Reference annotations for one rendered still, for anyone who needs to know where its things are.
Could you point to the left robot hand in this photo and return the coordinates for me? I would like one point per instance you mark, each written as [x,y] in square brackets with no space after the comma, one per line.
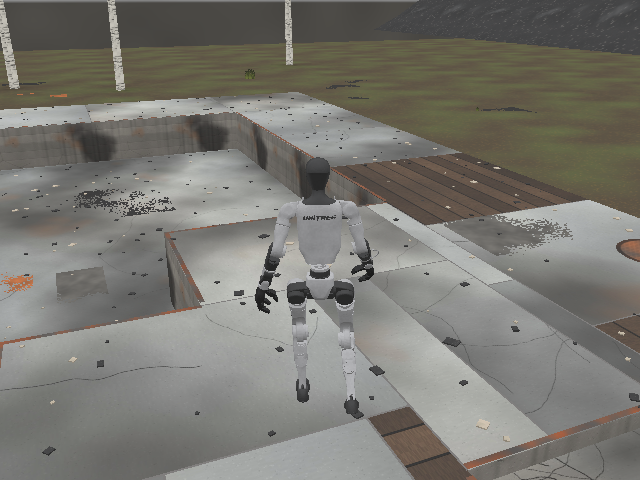
[260,298]

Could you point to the robot right forearm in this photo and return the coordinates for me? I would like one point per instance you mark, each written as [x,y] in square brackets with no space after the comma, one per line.
[366,258]

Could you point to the robot right upper arm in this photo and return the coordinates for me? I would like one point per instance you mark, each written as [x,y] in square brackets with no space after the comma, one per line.
[350,210]

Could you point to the right robot hand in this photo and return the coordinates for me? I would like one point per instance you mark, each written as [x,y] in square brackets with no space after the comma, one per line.
[367,276]

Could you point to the robot left forearm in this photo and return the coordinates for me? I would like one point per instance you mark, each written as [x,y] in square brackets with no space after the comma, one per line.
[269,270]

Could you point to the robot left thigh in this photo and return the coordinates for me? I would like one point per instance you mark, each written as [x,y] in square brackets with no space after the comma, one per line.
[297,299]

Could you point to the robot left foot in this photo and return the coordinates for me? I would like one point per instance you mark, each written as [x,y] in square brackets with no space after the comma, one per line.
[302,394]

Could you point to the robot left upper arm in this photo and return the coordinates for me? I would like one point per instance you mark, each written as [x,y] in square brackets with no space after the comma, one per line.
[287,211]

